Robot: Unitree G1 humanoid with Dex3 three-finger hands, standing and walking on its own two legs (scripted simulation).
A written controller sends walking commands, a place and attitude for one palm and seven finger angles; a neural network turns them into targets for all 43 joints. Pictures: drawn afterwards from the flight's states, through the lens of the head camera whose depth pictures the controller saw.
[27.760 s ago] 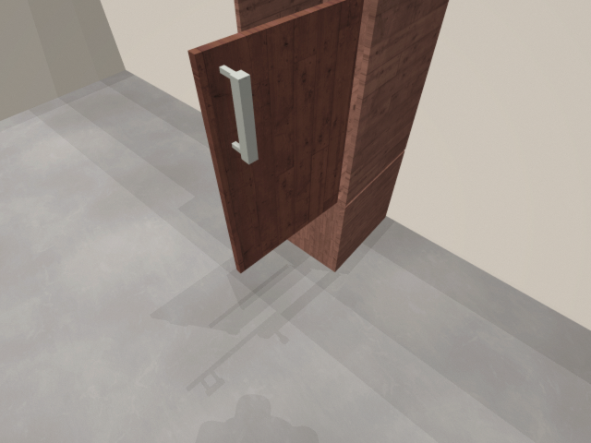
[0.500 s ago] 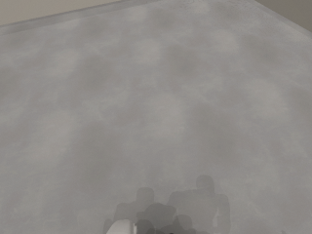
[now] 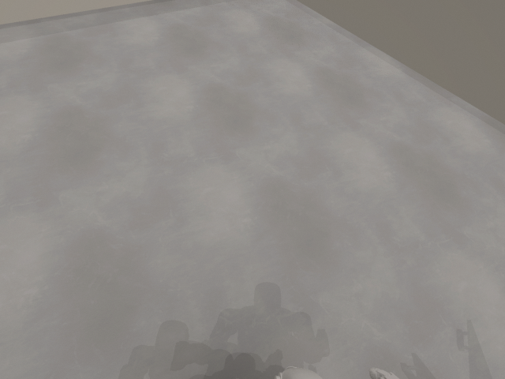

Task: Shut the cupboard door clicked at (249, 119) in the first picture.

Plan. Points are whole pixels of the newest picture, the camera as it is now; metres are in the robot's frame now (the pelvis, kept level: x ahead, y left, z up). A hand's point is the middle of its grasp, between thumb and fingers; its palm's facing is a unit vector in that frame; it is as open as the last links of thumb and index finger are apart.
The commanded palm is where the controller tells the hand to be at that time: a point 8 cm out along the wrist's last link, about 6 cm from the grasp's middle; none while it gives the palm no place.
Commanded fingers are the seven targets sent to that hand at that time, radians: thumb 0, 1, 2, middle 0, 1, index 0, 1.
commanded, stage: turn to face it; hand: left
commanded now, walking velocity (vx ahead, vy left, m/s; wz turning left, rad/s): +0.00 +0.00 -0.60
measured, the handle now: out of the picture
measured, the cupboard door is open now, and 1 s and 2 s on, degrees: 49 49 49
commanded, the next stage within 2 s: none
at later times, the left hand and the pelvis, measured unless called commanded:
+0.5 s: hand (197, 343) +0.20 +0.11 -0.15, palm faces -0.33 -0.91 -0.27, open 7.4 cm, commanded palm none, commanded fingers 0.00 0.90 0.90 -0.20 -0.30 -0.20 -0.30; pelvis +0.02 -0.04 -0.01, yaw -19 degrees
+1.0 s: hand (185, 317) +0.24 +0.14 -0.18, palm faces -0.51 -0.83 -0.21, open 7.4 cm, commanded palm none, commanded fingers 0.00 0.90 0.90 -0.20 -0.30 -0.20 -0.30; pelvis +0.07 -0.01 +0.00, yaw -36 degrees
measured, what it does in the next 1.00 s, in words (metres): steps on the spot, turning right: right foot, then left foot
